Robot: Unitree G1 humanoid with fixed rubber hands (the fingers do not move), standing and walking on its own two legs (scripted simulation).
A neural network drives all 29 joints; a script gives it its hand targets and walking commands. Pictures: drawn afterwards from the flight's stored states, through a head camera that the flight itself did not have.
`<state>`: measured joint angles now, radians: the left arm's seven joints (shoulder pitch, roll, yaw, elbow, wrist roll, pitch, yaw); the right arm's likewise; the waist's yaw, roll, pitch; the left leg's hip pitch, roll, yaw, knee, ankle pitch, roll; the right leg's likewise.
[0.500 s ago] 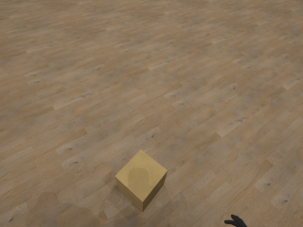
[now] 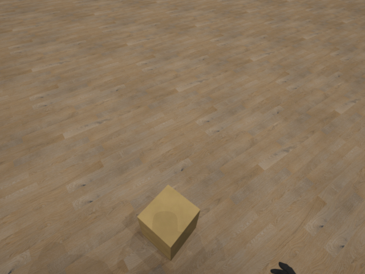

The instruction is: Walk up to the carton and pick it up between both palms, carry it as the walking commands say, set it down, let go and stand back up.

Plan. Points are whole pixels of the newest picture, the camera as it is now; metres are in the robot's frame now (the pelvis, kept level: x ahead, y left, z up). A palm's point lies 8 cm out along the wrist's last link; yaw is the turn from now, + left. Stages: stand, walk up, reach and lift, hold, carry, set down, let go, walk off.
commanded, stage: walk up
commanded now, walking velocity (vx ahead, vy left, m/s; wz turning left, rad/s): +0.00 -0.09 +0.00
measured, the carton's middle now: (169, 222) +0.44 +0.05 -0.64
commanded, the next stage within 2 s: none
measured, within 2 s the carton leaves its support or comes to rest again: neither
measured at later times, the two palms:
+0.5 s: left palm out of the picture +0.06 +0.24 -0.13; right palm out of the picture +0.10 -0.26 -0.11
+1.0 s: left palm out of the picture +0.08 +0.24 -0.13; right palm out of the picture +0.11 -0.26 -0.11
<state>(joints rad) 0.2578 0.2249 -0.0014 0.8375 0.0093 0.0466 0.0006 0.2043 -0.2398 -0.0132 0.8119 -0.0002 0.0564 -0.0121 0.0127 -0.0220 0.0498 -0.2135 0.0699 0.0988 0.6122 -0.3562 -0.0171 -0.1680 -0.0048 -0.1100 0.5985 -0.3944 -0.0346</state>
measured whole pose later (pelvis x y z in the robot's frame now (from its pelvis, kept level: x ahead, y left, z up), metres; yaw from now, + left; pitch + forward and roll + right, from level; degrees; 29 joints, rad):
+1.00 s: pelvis +0.01 +0.00 +0.00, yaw +0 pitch -2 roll +0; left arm 0.26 0.22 0.00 0.84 0.01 0.02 0.01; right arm 0.22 -0.24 -0.01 0.81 0.00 0.05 -0.02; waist 0.01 -0.03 0.05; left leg -0.20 0.05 0.11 0.60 -0.37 0.00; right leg -0.14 0.00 -0.11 0.57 -0.40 -0.04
